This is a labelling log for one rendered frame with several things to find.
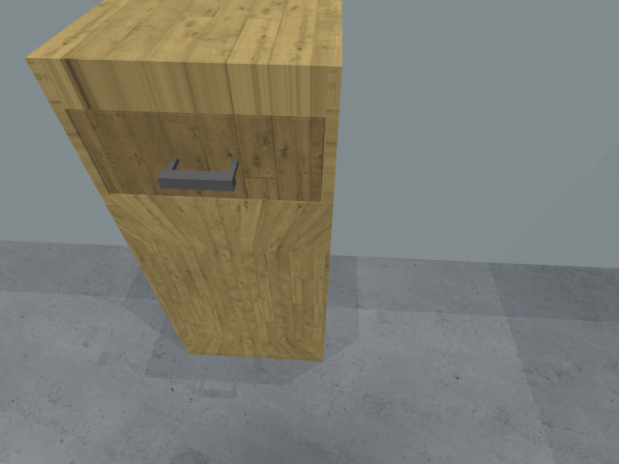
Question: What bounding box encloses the cabinet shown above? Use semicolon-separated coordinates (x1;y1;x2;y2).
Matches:
25;0;342;362

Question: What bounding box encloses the handle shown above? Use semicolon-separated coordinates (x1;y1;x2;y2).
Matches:
158;158;239;191

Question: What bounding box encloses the drawer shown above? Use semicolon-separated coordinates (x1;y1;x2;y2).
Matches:
69;109;325;202

